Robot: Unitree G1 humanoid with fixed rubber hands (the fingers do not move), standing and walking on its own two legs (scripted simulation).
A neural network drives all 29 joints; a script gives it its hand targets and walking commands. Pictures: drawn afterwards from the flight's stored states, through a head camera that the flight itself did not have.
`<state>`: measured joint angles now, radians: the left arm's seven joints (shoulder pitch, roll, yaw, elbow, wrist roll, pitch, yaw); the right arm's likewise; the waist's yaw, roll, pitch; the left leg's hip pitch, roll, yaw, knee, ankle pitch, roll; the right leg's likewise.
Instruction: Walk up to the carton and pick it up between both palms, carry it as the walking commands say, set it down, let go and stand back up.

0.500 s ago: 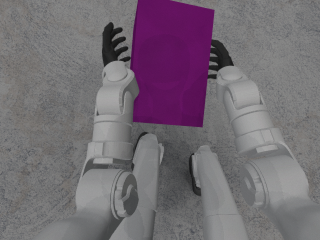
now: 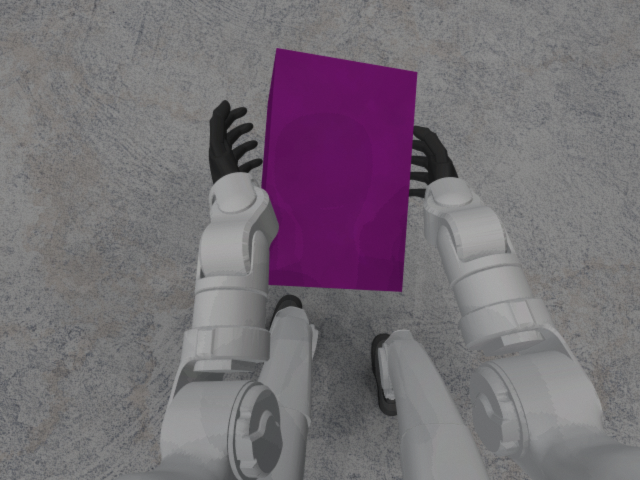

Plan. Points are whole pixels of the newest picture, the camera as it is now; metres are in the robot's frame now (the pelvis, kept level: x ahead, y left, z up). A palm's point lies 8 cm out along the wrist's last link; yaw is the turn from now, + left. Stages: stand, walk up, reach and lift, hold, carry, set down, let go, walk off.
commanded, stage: reach and lift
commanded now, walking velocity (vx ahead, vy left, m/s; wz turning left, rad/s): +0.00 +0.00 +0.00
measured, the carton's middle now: (325, 184) +0.45 +0.07 -0.13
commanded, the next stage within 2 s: none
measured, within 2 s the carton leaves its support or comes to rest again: neither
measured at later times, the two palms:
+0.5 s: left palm (209, 175) +0.39 +0.17 +0.03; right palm (461, 180) +0.42 -0.07 +0.01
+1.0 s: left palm (178, 96) +0.41 +0.17 +0.14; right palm (547, 119) +0.42 -0.08 +0.12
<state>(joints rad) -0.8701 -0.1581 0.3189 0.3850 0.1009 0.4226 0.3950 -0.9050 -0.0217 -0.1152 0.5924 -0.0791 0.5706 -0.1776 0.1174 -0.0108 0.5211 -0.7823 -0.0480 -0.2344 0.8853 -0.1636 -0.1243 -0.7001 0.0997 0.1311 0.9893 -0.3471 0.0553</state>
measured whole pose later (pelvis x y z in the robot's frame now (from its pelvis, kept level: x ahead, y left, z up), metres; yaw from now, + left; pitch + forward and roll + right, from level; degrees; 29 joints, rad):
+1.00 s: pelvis +0.10 +0.01 +0.07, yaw -4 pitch -4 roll +1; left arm -0.56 -0.22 0.45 0.67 0.31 0.60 0.28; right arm -0.64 0.08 -0.20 0.95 -0.29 0.65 0.01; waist 0.15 -0.02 -0.14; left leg -0.24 -0.01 -0.13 0.46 -0.15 -0.06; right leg -0.18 0.02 0.18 0.53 -0.28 0.05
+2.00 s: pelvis +0.09 +0.02 +0.06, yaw -3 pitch -4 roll -1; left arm -0.50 -0.23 0.29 0.58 0.23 0.66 0.33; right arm -0.49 0.14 -0.22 0.63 -0.22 0.76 -0.18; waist -0.02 -0.01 -0.05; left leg -0.30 -0.02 -0.15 0.52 -0.16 -0.05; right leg -0.20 0.01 0.16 0.54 -0.27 0.06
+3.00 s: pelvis +0.09 +0.01 +0.06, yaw -3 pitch -7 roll +0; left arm -0.43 -0.21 0.27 0.60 0.21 0.65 0.29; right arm -0.38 0.19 -0.20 0.57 -0.20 0.76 -0.24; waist -0.02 -0.03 -0.09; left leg -0.23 -0.02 -0.15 0.50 -0.16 -0.06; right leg -0.15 0.01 0.15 0.55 -0.28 0.05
